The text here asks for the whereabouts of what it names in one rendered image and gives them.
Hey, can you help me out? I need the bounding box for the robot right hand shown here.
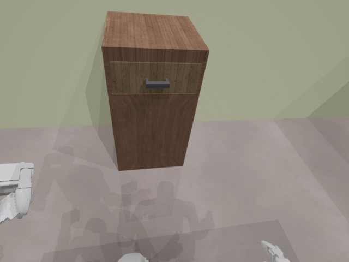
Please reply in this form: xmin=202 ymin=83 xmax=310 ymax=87
xmin=260 ymin=240 xmax=290 ymax=262

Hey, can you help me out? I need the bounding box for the robot left hand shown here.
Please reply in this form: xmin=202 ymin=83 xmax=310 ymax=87
xmin=0 ymin=162 xmax=35 ymax=225

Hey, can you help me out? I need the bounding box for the handle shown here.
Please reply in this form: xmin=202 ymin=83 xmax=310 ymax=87
xmin=146 ymin=78 xmax=170 ymax=88

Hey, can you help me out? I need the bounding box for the cabinet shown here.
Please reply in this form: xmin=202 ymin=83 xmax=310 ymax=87
xmin=101 ymin=11 xmax=209 ymax=171

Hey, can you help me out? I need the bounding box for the drawer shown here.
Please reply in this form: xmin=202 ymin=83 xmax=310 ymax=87
xmin=110 ymin=61 xmax=201 ymax=93

